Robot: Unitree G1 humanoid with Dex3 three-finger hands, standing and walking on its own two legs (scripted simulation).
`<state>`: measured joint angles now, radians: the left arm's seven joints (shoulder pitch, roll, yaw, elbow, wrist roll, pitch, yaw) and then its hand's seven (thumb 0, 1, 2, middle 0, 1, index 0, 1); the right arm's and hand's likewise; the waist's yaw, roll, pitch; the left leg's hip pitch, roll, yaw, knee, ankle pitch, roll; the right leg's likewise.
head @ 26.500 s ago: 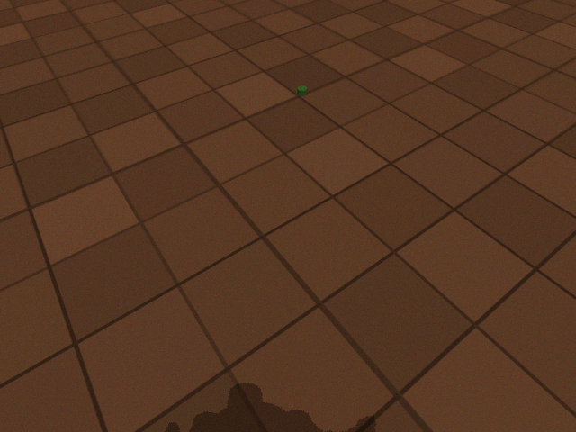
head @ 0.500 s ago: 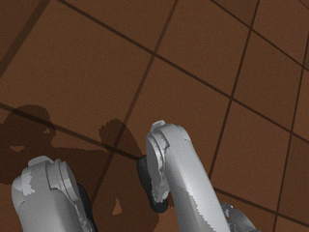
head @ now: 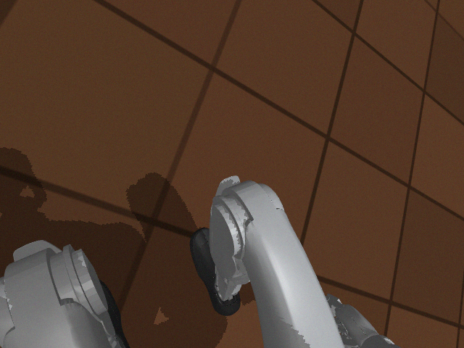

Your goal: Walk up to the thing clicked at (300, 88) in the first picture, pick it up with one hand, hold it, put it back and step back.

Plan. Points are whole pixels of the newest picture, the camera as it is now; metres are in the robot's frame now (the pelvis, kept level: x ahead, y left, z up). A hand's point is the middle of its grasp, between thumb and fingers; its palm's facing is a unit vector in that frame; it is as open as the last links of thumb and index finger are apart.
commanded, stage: rest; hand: left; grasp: from above
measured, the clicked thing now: out of the picture +0.51 +0.35 -0.24
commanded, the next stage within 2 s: open in 1.46 s
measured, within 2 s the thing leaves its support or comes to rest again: rests again in 1.22 s
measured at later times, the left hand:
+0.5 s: hand out of the picture +0.49 +0.34 -0.23, palm faces -0.46 -0.11 -0.88, open 8.1 cm
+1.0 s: hand out of the picture +0.49 +0.34 -0.24, palm faces -0.45 -0.12 -0.89, open 8.1 cm
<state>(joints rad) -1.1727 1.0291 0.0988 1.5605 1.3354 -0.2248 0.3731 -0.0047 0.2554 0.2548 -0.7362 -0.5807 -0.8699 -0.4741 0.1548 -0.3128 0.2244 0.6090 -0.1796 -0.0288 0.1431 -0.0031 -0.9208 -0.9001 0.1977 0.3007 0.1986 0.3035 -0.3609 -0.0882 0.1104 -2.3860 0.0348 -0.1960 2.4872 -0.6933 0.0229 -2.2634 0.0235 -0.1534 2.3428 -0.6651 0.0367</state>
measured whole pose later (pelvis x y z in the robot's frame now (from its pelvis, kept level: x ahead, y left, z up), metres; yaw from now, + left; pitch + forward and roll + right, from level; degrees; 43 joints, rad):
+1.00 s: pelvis +0.00 +0.00 -0.01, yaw -3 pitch +29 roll -15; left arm -1.19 1.16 0.09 1.67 1.30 -0.21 0.46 -0.01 0.24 0.27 -0.75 -0.56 -0.88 -0.47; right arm 0.10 -0.33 0.35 0.58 -0.22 -0.11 0.15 0.00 -0.92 -0.90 0.20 0.30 0.20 0.30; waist -0.42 -0.15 0.19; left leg -2.37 0.05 -0.25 2.53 -0.71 0.02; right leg -2.24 0.05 -0.19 2.35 -0.65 0.05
